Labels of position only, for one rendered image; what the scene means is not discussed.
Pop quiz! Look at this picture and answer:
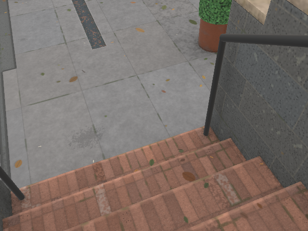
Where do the stairs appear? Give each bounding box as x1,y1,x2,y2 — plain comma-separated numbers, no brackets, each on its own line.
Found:
2,126,308,231

